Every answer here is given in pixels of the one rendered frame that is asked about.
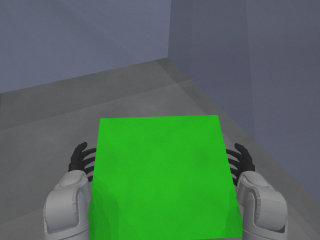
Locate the robot left forearm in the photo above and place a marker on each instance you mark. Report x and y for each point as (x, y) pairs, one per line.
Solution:
(65, 212)

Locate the left robot hand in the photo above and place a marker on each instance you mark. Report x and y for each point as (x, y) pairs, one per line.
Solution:
(77, 162)

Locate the carton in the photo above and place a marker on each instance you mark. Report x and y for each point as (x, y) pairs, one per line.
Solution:
(162, 178)

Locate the right robot hand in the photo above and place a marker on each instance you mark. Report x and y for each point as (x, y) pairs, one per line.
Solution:
(245, 162)

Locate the robot right forearm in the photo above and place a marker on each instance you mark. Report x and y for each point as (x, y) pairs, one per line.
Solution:
(265, 213)

